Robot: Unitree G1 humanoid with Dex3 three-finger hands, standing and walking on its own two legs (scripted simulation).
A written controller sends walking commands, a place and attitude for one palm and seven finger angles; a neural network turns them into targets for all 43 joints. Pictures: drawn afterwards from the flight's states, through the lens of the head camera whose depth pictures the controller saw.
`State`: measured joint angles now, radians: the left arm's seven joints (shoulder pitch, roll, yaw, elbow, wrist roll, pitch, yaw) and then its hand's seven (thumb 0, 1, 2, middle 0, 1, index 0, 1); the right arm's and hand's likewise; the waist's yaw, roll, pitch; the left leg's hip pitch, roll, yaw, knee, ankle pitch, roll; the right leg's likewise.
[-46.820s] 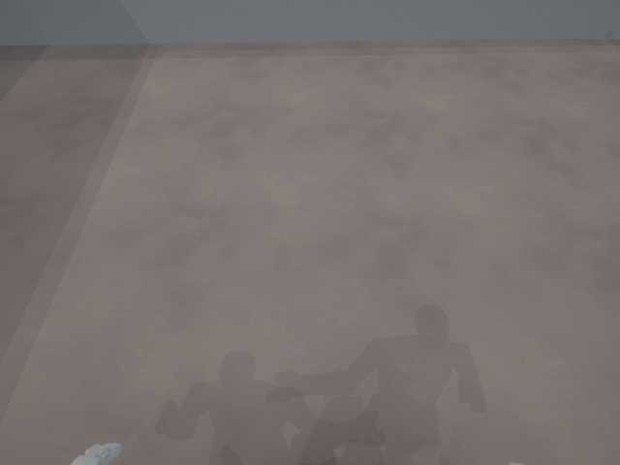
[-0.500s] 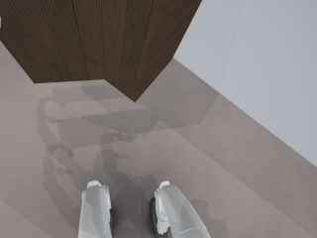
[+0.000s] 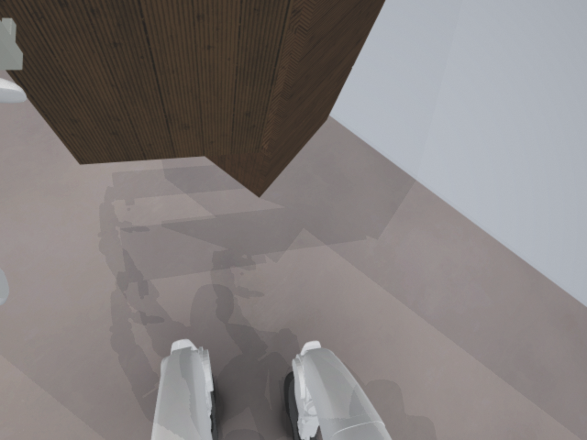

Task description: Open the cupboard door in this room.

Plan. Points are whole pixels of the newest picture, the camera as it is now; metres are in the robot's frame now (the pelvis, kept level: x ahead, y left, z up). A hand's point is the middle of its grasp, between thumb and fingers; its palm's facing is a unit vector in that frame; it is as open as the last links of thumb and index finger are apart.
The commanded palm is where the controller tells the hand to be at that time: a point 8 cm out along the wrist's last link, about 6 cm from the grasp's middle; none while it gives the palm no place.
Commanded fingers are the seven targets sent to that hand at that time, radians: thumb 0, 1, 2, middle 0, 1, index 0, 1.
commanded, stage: slide the fingers in behind the handle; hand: left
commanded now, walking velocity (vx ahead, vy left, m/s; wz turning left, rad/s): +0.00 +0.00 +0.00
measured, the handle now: out of the picture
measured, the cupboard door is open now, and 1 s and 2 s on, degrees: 47 47 59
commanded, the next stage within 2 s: close the thumb around the handle in 0.64 s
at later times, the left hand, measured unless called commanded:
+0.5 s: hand out of the picture +0.55 +0.28 +0.08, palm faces +0.13 -0.99 -0.03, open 14.0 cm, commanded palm +0.54 +0.30 +0.08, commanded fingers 0.00 -0.50 0.30 -0.30 -1.20 -0.30 -1.20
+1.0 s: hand out of the picture +0.56 +0.28 +0.08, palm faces +0.12 -0.99 -0.02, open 12.0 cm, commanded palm +0.55 +0.29 +0.08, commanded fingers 0.00 0.28 0.64 -0.36 -1.28 -0.36 -1.28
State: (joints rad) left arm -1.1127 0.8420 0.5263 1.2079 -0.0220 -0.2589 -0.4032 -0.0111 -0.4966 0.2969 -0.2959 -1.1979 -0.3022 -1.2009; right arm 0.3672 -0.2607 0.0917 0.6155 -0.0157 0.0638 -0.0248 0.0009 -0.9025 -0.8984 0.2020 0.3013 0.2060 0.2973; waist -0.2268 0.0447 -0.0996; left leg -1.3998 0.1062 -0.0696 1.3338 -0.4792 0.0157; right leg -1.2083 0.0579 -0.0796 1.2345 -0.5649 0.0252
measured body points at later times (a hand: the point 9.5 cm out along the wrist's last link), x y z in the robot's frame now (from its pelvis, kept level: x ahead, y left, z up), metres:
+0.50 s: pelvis +0.00 -0.01 +0.00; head +0.19 +0.03 +0.41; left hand +0.54 +0.33 +0.09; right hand +0.00 -0.28 -0.10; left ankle +0.05 +0.11 -0.61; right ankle +0.01 -0.15 -0.61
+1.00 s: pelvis +0.00 -0.01 +0.00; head +0.19 +0.04 +0.40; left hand +0.54 +0.34 +0.08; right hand +0.00 -0.27 -0.10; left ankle +0.05 +0.11 -0.61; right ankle +0.01 -0.15 -0.61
